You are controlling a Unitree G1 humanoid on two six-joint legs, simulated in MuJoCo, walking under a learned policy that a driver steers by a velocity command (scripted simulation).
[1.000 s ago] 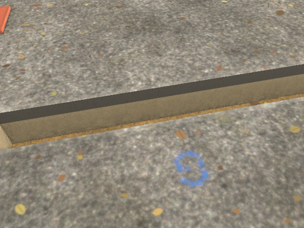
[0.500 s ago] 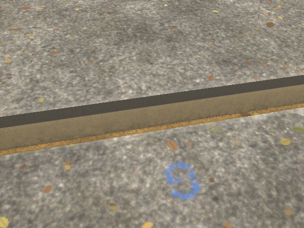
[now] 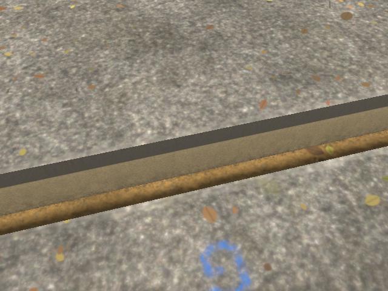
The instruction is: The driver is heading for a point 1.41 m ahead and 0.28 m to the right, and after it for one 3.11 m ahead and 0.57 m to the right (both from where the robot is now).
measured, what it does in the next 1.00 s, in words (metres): walks ahead, turning right: left foot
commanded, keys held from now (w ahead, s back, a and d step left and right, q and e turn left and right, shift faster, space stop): w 0.40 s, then w+e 0.60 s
